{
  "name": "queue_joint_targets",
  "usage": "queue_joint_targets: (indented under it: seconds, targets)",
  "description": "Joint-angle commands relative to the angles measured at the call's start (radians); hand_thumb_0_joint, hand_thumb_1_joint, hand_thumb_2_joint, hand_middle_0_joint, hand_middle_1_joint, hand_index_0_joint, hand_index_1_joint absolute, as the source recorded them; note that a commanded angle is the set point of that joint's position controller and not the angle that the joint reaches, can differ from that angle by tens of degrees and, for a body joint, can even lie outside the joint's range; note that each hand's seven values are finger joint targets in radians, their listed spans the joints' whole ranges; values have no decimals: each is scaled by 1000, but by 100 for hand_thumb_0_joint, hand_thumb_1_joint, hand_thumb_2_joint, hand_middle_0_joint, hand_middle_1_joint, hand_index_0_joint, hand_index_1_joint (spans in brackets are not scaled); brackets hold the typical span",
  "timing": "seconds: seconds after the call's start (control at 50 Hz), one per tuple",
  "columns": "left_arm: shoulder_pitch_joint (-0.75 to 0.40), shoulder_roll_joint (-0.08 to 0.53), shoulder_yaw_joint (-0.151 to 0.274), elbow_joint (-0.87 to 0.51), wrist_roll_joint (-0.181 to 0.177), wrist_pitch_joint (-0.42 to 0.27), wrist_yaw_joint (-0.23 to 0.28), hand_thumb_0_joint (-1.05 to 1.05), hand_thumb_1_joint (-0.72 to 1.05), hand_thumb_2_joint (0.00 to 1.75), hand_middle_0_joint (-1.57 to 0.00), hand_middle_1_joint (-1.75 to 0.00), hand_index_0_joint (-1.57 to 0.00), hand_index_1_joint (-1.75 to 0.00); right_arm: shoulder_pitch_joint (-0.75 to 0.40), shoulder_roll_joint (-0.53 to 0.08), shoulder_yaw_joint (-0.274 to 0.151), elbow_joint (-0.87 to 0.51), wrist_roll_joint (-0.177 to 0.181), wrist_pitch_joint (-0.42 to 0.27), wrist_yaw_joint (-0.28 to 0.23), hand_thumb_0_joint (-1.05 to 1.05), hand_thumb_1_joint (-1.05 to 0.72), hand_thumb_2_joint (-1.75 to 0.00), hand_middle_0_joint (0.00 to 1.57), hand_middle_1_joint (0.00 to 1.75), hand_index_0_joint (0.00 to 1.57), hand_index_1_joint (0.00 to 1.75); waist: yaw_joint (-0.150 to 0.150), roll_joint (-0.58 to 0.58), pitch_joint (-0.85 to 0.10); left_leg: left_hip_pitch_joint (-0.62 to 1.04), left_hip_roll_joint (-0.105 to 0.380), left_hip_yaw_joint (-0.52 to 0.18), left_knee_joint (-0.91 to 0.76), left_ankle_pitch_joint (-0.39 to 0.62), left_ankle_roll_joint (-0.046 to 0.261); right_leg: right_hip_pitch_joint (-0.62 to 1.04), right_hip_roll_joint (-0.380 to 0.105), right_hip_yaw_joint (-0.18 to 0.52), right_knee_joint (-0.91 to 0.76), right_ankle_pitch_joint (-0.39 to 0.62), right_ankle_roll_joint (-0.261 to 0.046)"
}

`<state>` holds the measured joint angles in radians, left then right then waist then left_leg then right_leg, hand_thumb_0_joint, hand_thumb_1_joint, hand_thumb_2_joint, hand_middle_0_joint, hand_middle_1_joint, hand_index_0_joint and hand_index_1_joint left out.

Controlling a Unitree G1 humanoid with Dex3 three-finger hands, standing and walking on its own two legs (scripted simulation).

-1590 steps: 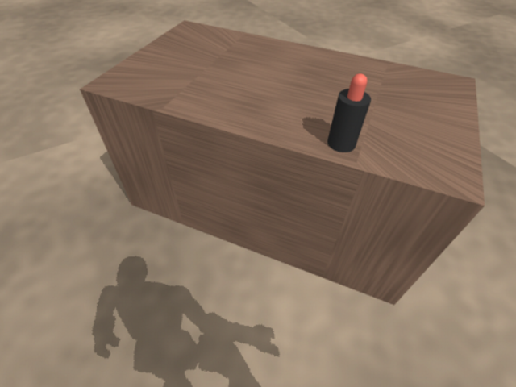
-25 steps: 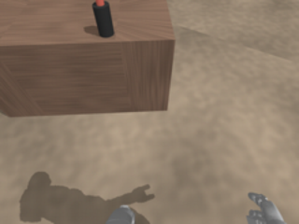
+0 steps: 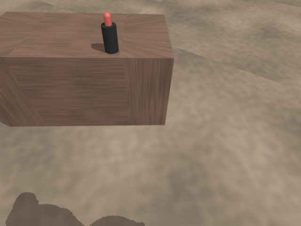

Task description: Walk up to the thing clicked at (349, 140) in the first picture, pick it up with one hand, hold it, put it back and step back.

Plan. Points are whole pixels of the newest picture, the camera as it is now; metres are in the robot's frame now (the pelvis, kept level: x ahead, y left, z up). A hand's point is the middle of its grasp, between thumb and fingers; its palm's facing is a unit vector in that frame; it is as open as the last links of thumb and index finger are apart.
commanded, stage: step back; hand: left
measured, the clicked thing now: (109, 33) +1.12 +0.22 -0.01
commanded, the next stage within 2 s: stand in 0.60 s
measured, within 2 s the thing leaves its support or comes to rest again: neither
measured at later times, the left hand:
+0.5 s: hand out of the picture +0.12 +0.28 -0.16, palm faces +0.07 -0.92 -0.38, open 7.4 cm
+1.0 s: hand out of the picture +0.14 +0.26 -0.14, palm faces +0.00 -0.94 -0.34, open 7.4 cm
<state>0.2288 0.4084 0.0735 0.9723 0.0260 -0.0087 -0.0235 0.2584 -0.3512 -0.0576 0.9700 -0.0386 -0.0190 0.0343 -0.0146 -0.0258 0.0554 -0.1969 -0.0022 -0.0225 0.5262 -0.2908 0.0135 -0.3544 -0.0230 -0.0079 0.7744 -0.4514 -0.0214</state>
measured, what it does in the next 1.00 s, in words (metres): steps on the spot: right foot, then left foot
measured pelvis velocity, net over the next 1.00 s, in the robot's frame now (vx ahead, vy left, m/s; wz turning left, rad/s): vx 0.06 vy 0.01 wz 0.02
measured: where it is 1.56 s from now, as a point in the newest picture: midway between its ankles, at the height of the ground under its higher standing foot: outside the picture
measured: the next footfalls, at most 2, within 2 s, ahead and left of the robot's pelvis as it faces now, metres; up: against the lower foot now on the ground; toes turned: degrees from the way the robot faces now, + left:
right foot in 0.06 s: +0.09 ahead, -0.12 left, +0.00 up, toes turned +0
left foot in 0.40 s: +0.13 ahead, +0.14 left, +0.00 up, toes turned +2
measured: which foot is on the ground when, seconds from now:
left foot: down 0.00-0.10, up 0.12-0.38, down 0.40-1.00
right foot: up 0.00-0.04, down 0.06-1.00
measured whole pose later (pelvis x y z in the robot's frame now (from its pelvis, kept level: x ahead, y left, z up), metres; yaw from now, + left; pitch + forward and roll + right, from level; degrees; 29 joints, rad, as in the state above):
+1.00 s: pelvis +0.06 +0.01 +0.01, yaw +1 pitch -3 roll +0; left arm 0.09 0.35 0.00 1.14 0.01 -0.02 -0.01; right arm 0.06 -0.35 -0.01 1.12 0.00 -0.02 0.02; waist 0.00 0.00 0.07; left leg -0.16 0.03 0.01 0.36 -0.15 -0.02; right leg -0.10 -0.02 -0.02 0.36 -0.21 0.02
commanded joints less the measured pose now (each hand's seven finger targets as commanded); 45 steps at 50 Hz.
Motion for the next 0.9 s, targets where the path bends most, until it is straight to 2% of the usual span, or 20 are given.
queue_joint_targets:
  seconds: [0.0, 0.04, 0.06, 0.08, 0.1, 0.12, 0.16, 0.2, 0.24, 0.3, 0.34, 0.38, 0.4, 0.42, 0.44, 0.48, 0.54, 0.58, 0.76, 0.88]
  targets:
    - [41, 152, 48, -48, 0, -46, 12, 0, 90, 90, -20, -30, -20, -30, -117, -278, -63, -102, 4, -5, -18, 0, -90, -90, 20, 30, 20, 30, 55, 212, -12, -140, 172, -174, -145, -203, 140, 162, 23, -52, -248, 153, -4]
    - [84, 168, 56, -17, 8, -54, 29, 0, 90, 90, -20, -30, -20, -30, -108, -194, -34, -107, 13, 9, -20, 0, -90, -90, 20, 30, 20, 30, 88, 101, -41, -291, 99, -99, 33, -215, 74, 364, 35, -15, -332, 178, -10]
    - [103, 217, 74, -18, 21, -57, 37, 0, 90, 90, -20, -30, -20, -30, -95, -144, -16, -122, 18, 8, -24, 0, -90, -90, 20, 30, 20, 30, 102, -46, -42, -427, 8, -60, 204, -256, 36, 431, -99, 222, -421, 10, -53]
    - [90, 297, 86, -40, 27, -61, 42, 0, 90, 90, -20, -30, -20, -30, -102, -135, -15, -127, 13, 12, -32, 0, -90, -90, 20, 30, 20, 30, 109, -132, -23, -474, -65, -52, 390, -296, 5, 321, -336, 551, -579, -272, -143]
    - [-7, 323, 87, -69, 25, -60, 41, 0, 90, 90, -20, -30, -20, -30, -86, -218, -41, -101, 6, 17, -40, 0, -90, -90, 20, 30, 20, 30, 83, -51, 47, -381, 3, -130, 456, -281, -4, 126, -426, 622, -602, -380, -227]
    - [-44, 303, 84, -84, 17, -60, 38, 0, 90, 90, -20, -30, -20, -30, -45, -252, -52, -85, 10, 12, -40, 0, -90, -90, 20, 30, 20, 30, 57, -43, 86, -363, 28, -125, 469, -266, -2, 94, -409, 590, -579, -320, -254]
    - [-49, 229, 59, -83, 7, -72, 40, 0, 90, 90, -20, -30, -20, -30, -34, -225, -40, -57, 18, 4, -36, 0, -90, -90, 20, 30, 20, 30, 39, -1, 61, -325, 32, -155, 412, -179, 0, 133, -296, 374, -513, 10, -178]
    - [-51, 230, 56, -65, 0, -75, 42, 0, 90, 90, -20, -30, -20, -30, 1, -207, -37, -39, 13, 6, -34, 0, -90, -90, 20, 30, 20, 30, 32, -43, 4, -255, 25, -124, 391, -141, -13, 129, -251, 257, -452, 205, -150]
    - [-68, 239, 55, -72, 6, -72, 41, 0, 90, 90, -20, -30, -20, -30, -3, -198, -31, -42, 14, 10, -29, 0, -90, -90, 20, 30, 20, 30, 34, -90, -19, -197, 31, -65, 284, -142, -20, 118, -254, 209, -419, 306, -158]
    - [-91, 216, 43, -75, -4, -62, 44, 0, 90, 90, -20, -30, -20, -30, -32, -177, -24, -34, 15, 5, -33, 0, -90, -90, 20, 30, 20, 30, 34, -138, -56, -136, 18, 23, 133, -87, -16, 164, -222, 113, -324, 610, -134]
    - [-84, 214, 35, -69, -15, -48, 46, 0, 90, 90, -20, -30, -20, -30, -28, -171, -26, -25, 16, 0, -40, 0, -90, -90, 20, 30, 20, 30, 24, -132, -90, -70, -5, 71, 4, 79, -1, 189, -191, 65, -209, 778, -94]
    - [-83, 184, 19, -84, -21, -36, 45, 0, 90, 90, -20, -30, -20, -30, -19, -219, -42, -14, 12, -6, -50, 0, -90, -90, 20, 30, 20, 30, 14, -42, -141, 52, 62, -26, -36, 373, 37, 121, -148, 49, -110, 668, -39]
    - [-68, 155, 11, -90, -29, -30, 46, 0, 90, 90, -20, -30, -20, -30, -39, -261, -49, -24, 9, -10, -55, 0, -90, -90, 20, 30, 20, 30, 26, 83, -175, 91, 192, -180, -61, 471, 89, 75, -82, 15, -38, 507, -7]
    - [-65, 146, 7, -66, -41, -15, 47, 0, 90, 90, -20, -30, -20, -30, -124, -290, -43, -43, 18, -9, -54, 0, -90, -90, 20, 30, 20, 30, 48, 131, -166, -7, 270, -264, -82, 374, 176, 96, -1, -23, -28, 203, 12]
    - [-72, 158, 12, -46, -37, -9, 49, 0, 90, 90, -20, -30, -20, -30, -158, -300, -43, -46, 21, -5, -50, 0, -90, -90, 20, 30, 20, 30, 46, 164, -138, -87, 296, -267, -100, 297, 209, 157, -2, -20, -54, 18, 4]
    - [-63, 151, 4, -23, -27, -17, 45, 0, 90, 90, -20, -30, -20, -30, -201, -263, -30, -31, 17, 6, -48, 0, -90, -90, 20, 30, 20, 30, 64, 152, -122, -92, 235, -177, -89, 232, 145, 177, -15, -1, -189, 86, -8]
    - [-60, 187, 13, 3, -22, -30, 45, 0, 90, 90, -20, -30, -20, -30, -222, -223, -14, -25, 22, 4, -49, 0, -90, -90, 20, 30, 20, 30, 53, 138, -118, -107, 153, -103, -33, 275, 57, 224, -72, 61, -241, 358, -19]
    - [-92, 154, -16, 36, -16, -28, 37, 0, 90, 90, -20, -30, -20, -30, -171, -217, -4, 8, 33, -7, -42, 0, -90, -90, 20, 30, 20, 30, 12, 100, -108, -30, 143, -113, -104, 207, 44, 180, -89, 84, -288, 333, -14]
    - [-156, 164, -32, 83, -23, -38, 30, 0, 90, 90, -20, -30, -20, -30, -233, -204, 6, 57, 33, -24, -35, 0, -90, -90, 20, 30, 20, 30, 11, 35, -124, 110, 146, -77, -145, 388, 22, 228, -100, 68, -407, 458, 4]
    - [-179, 162, -31, 104, -19, -37, 27, 0, 90, 90, -20, -30, -20, -30, -257, -197, 10, 75, 35, -21, -31, 0, -90, -90, 20, 30, 20, 30, 13, 33, -80, 83, 133, -65, -211, 233, 6, 234, -107, 75, -479, 343, 9]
